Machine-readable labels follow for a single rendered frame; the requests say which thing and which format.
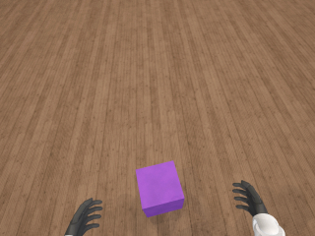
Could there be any right robot hand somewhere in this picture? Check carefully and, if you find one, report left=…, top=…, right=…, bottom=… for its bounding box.
left=232, top=180, right=269, bottom=217

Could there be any left robot hand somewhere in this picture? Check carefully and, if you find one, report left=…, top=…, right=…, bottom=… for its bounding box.
left=64, top=198, right=103, bottom=236

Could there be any carton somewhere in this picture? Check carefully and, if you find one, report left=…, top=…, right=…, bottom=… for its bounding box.
left=136, top=160, right=185, bottom=217

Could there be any robot right forearm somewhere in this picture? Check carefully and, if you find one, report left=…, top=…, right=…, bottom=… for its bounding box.
left=252, top=213, right=285, bottom=236

